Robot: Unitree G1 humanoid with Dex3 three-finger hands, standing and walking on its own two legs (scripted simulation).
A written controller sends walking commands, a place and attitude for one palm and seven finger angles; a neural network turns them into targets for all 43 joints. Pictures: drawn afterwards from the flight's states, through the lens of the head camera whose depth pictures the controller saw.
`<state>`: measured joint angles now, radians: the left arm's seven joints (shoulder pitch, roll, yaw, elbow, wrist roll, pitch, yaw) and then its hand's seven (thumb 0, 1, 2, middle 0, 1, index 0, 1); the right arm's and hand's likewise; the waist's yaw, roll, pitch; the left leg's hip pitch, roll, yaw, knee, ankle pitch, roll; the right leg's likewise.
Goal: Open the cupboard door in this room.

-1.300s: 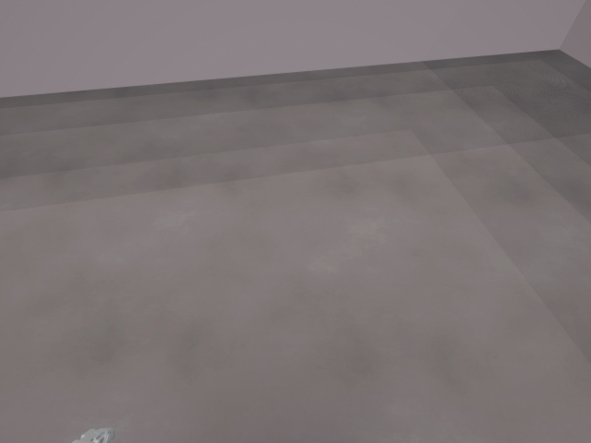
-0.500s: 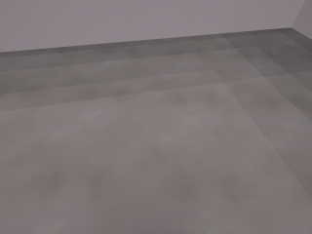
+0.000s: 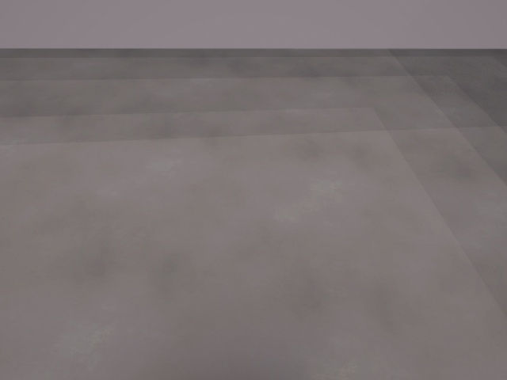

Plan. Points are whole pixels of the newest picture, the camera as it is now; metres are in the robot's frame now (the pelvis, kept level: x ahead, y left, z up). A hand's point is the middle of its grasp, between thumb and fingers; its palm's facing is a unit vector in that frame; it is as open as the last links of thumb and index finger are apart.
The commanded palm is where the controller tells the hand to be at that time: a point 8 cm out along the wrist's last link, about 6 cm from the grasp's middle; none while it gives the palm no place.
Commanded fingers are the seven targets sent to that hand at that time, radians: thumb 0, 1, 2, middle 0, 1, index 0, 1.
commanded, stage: turn or walk to find it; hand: left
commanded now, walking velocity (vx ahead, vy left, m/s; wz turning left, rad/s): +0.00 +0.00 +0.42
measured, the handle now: out of the picture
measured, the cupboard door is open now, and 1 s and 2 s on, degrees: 0 0 0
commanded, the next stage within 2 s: none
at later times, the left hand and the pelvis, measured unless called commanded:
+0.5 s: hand out of the picture +0.00 +0.18 -0.13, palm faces +0.22 -0.93 -0.30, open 7.4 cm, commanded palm none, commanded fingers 0.00 0.90 0.90 -0.20 -0.30 -0.20 -0.30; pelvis -0.03 -0.04 +0.01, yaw +13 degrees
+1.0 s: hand out of the picture -0.12 +0.21 -0.16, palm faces +0.46 -0.85 -0.25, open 7.4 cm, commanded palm none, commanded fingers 0.00 0.90 0.90 -0.20 -0.30 -0.20 -0.30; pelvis -0.06 -0.01 +0.01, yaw +26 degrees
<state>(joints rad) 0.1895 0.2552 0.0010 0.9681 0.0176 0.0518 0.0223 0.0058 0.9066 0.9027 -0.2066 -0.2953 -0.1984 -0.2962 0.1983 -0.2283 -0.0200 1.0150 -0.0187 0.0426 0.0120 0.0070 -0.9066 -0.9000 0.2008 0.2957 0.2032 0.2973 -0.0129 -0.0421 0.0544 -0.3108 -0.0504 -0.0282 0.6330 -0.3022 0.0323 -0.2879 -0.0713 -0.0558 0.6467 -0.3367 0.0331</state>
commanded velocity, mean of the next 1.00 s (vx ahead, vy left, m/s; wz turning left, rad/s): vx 0.00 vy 0.00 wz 0.42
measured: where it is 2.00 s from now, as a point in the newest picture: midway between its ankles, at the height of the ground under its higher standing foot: outside the picture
